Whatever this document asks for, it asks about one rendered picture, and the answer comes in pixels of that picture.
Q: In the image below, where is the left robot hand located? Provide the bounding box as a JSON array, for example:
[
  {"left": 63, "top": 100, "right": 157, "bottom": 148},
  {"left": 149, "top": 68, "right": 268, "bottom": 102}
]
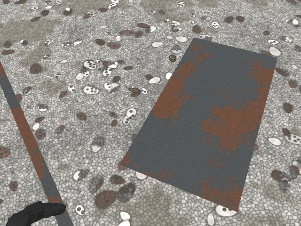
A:
[{"left": 6, "top": 201, "right": 66, "bottom": 226}]

